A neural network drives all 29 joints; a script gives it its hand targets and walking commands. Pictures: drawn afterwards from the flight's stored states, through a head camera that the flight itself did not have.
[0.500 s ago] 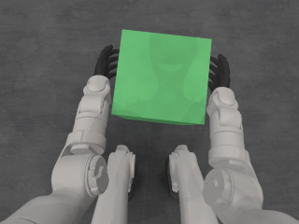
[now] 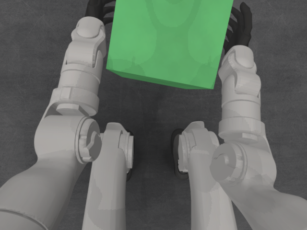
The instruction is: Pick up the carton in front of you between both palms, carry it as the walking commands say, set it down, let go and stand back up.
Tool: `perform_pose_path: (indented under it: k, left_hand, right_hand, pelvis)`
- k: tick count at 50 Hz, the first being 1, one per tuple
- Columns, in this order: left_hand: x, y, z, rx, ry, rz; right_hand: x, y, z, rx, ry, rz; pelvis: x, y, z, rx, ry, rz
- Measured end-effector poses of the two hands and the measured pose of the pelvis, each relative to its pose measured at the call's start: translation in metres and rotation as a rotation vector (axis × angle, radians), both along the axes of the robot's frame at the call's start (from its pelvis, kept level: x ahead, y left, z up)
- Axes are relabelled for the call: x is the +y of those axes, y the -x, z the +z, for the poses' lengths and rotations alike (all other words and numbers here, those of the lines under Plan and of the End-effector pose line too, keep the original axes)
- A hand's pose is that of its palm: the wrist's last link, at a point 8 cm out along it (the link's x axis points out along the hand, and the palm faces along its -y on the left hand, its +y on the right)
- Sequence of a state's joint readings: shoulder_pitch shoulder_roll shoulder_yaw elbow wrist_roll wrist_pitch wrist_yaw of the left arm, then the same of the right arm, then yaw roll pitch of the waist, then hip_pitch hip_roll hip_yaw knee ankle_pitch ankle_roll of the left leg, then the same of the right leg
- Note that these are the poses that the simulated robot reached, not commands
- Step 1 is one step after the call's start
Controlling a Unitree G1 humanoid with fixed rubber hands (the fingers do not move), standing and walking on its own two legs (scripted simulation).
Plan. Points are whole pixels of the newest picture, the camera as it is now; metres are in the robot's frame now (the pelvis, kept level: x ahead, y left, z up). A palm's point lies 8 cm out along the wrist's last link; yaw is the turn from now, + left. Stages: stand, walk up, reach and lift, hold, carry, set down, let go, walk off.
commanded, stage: set down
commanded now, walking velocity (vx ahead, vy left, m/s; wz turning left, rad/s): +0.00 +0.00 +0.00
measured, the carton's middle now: (164, 41) +0.51 -0.01 -0.20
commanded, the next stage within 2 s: none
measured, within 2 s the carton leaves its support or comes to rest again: rests again in 1.12 s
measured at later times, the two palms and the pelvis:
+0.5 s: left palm (107, 25) +0.56 +0.14 -0.23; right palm (222, 44) +0.52 -0.16 -0.21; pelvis +0.00 +0.00 -0.07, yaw -2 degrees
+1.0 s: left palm (110, 30) +0.55 +0.13 -0.25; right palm (222, 47) +0.52 -0.17 -0.23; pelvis +0.00 +0.00 -0.08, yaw -2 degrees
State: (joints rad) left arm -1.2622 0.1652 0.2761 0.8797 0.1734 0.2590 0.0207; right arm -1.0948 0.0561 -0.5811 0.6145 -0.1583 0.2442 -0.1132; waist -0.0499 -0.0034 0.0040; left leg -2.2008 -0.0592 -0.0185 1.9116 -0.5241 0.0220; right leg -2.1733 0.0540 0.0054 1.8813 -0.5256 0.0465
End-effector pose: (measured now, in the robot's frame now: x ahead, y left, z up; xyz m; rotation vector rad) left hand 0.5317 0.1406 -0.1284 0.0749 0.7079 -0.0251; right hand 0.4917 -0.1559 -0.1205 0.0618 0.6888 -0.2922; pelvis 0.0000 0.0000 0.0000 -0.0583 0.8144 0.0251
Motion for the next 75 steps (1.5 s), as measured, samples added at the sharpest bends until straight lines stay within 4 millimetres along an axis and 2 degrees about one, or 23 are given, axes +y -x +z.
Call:
perform_pose_path:
  k: [11,15,19,24,41,69,72,75]
  left_hand:
    - [-0.003,-0.019,-0.072,0.022,-0.018,-0.043]
    - [-0.007,-0.026,-0.089,0.016,-0.019,-0.054]
    - [-0.009,-0.030,-0.094,0.011,-0.015,-0.056]
    - [-0.006,-0.026,-0.100,0.035,-0.019,-0.055]
    - [-0.009,-0.020,-0.119,0.063,-0.023,-0.069]
    - [-0.015,-0.022,-0.126,0.035,0.043,-0.128]
    - [-0.012,-0.020,-0.134,0.033,0.025,-0.115]
    - [0.008,-0.013,-0.146,0.043,-0.023,-0.053]
  right_hand:
    - [-0.002,-0.012,-0.071,0.025,0.002,-0.018]
    - [-0.007,-0.026,-0.076,0.021,0.020,-0.011]
    - [-0.009,-0.030,-0.080,0.015,0.015,-0.016]
    - [-0.007,-0.026,-0.087,0.039,0.005,-0.001]
    - [-0.013,-0.023,-0.103,0.073,0.003,0.044]
    - [-0.027,-0.024,-0.119,0.084,0.015,0.062]
    - [-0.028,-0.020,-0.123,0.089,0.021,0.069]
    - [-0.031,-0.011,-0.132,0.108,0.035,0.056]
  pelvis:
    - [0.000,0.003,-0.043,-0.040,0.008,-0.001]
    - [0.001,0.001,-0.054,-0.057,0.012,-0.006]
    - [0.001,-0.003,-0.062,-0.064,0.015,-0.011]
    - [0.001,-0.005,-0.067,-0.066,0.015,-0.012]
    - [0.003,0.003,-0.079,-0.135,0.012,-0.021]
    - [0.000,0.003,-0.085,-0.192,0.010,-0.029]
    - [0.000,0.004,-0.086,-0.206,0.016,-0.027]
    - [0.000,0.004,-0.085,-0.219,0.019,-0.025]
